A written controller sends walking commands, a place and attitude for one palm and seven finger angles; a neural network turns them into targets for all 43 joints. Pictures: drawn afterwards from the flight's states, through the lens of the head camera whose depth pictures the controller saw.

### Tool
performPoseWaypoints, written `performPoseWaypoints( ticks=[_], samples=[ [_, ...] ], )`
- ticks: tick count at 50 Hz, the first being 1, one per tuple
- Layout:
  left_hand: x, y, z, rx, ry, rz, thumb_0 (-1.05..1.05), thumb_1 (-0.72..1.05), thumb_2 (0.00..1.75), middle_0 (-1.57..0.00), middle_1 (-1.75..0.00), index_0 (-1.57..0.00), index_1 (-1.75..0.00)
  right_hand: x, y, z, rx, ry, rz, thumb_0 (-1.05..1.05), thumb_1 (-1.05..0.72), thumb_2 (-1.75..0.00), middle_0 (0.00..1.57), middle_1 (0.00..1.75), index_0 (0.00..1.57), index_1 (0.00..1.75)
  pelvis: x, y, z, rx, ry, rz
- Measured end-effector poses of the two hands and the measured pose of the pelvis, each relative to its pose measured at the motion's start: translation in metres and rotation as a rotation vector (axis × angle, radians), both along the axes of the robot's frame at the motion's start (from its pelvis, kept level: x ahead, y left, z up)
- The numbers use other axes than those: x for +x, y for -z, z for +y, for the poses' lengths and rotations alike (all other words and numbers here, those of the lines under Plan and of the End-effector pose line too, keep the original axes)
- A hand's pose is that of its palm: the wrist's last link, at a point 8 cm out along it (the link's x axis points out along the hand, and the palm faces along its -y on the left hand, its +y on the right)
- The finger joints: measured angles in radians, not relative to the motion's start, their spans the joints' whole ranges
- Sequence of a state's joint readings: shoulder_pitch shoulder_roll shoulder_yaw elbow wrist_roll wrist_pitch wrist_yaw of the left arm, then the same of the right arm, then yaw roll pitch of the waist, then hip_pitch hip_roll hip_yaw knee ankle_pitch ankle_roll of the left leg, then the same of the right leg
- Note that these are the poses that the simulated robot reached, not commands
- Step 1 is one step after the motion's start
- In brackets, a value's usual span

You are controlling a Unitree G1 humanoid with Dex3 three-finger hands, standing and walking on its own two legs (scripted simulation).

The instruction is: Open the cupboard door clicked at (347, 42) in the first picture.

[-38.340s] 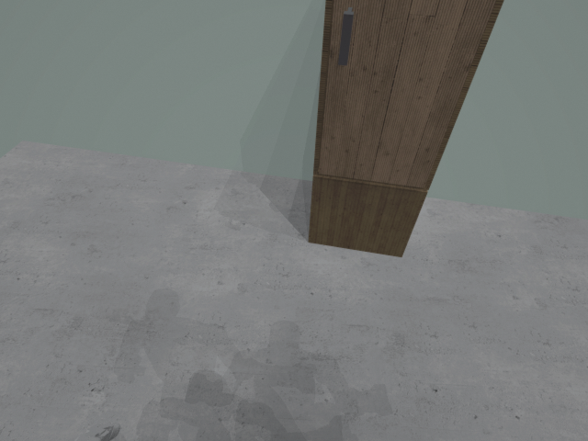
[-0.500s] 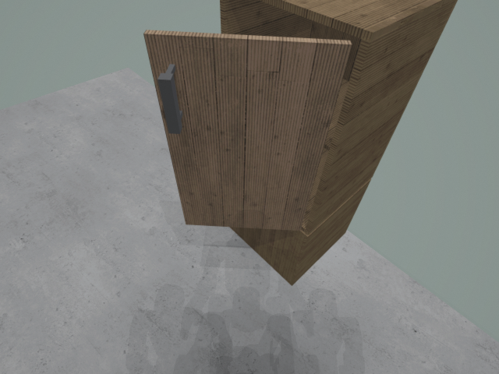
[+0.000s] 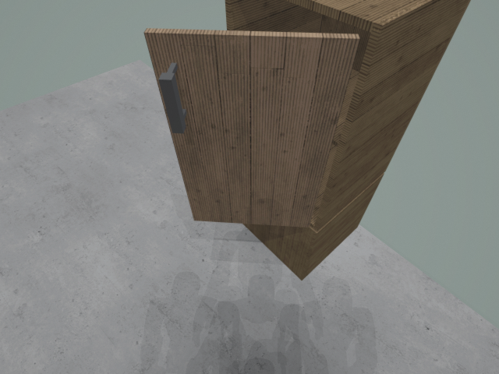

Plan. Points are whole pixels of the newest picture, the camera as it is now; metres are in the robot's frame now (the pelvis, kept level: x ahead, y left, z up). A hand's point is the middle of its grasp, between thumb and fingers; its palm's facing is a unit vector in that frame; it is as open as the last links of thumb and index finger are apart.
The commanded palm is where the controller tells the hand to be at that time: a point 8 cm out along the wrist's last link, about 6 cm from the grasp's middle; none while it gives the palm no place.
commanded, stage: look again from close up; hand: left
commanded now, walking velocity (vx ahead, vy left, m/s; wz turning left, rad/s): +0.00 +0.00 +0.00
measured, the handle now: (176, 98) +0.57 +0.19 +0.13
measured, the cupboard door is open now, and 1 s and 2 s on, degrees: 44 44 44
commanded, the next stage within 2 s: raise the hand with hooked fingers in 0.40 s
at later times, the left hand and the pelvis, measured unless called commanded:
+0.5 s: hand out of the picture +0.08 +0.16 -0.17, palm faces -0.01 -0.98 -0.22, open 7.4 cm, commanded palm +0.14 +0.20 -0.07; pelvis +0.04 -0.03 +0.00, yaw +0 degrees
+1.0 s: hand (139, 346) +0.16 +0.18 -0.01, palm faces +0.15 -0.99 -0.03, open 9.1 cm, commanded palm +0.17 +0.23 +0.00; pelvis +0.00 -0.06 -0.05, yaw +5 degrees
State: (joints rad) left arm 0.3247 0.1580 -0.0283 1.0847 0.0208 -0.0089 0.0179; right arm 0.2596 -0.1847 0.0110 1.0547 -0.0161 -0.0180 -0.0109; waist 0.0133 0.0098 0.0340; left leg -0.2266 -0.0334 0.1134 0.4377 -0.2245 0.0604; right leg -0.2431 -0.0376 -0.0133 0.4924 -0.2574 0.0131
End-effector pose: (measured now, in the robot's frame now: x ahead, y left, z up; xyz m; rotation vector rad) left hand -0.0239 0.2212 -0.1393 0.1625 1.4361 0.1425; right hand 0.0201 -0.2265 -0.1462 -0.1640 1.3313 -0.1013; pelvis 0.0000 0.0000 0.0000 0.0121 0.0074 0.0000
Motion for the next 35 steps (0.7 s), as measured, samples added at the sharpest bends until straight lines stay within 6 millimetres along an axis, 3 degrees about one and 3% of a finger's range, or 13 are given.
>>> performPoseWaypoints(
  ticks=[7, 17, 26, 28, 32, 35],
  samples=[
    [0.032, 0.003, -0.013, -0.013, 0.012, -0.039, 0.01, 0.91, 0.9, -0.2, -0.3, -0.2, -0.3, 0.011, -0.001, -0.008, -0.008, 0.007, 0.014, 0.0, -0.91, -0.9, 0.2, 0.3, 0.2, 0.3, 0.014, -0.001, -0.009, 0.001, 0.002, 0.001],
    [0.076, 0.002, -0.013, 0.016, 0.029, -0.093, 0.01, 0.92, 0.9, -0.2, -0.3, -0.2, -0.3, 0.032, -0.001, -0.019, -0.017, 0.012, 0.012, 0.0, -0.91, -0.9, 0.2, 0.3, 0.2, 0.3, 0.033, 0.0, -0.021, 0.003, 0.003, 0.003],
    [0.098, 0.0, -0.018, 0.031, 0.032, -0.122, 0.0, 0.91, 0.9, -0.2, -0.3, -0.2, -0.3, 0.05, 0.001, -0.028, -0.017, 0.012, 0.006, 0.0, -0.91, -0.9, 0.2, 0.3, 0.2, 0.3, 0.045, 0.0, -0.029, -0.001, 0.0, 0.008],
    [0.126, -0.02, -0.016, 0.033, -0.06, -0.304, 0.01, 0.91, 0.9, -0.2, -0.3, -0.2, -0.3, 0.062, -0.005, -0.032, -0.031, 0.013, -0.091, 0.0, -0.91, -0.9, 0.2, 0.3, 0.2, 0.3, 0.046, 0.001, -0.03, 0.001, -0.004, 0.013],
    [0.202, -0.102, -0.013, 0.087, -0.093, -0.839, 0.02, 0.88, 0.88, -0.21, -0.32, -0.2, -0.32, 0.103, -0.017, -0.042, -0.047, -0.004, -0.355, 0.01, -0.91, -0.9, 0.2, 0.3, 0.2, 0.3, 0.046, 0.004, -0.032, 0.014, -0.041, 0.025],
    [0.239, -0.152, -0.013, 0.073, -0.039, -1.16, 0.01, 0.84, 0.87, -0.21, -0.34, -0.2, -0.34, 0.14, -0.027, -0.051, -0.052, -0.019, -0.52, 0.01, -0.91, -0.9, 0.2, 0.3, 0.2, 0.3, 0.04, 0.01, -0.036, 0.01, -0.049, 0.059]
  ],
)
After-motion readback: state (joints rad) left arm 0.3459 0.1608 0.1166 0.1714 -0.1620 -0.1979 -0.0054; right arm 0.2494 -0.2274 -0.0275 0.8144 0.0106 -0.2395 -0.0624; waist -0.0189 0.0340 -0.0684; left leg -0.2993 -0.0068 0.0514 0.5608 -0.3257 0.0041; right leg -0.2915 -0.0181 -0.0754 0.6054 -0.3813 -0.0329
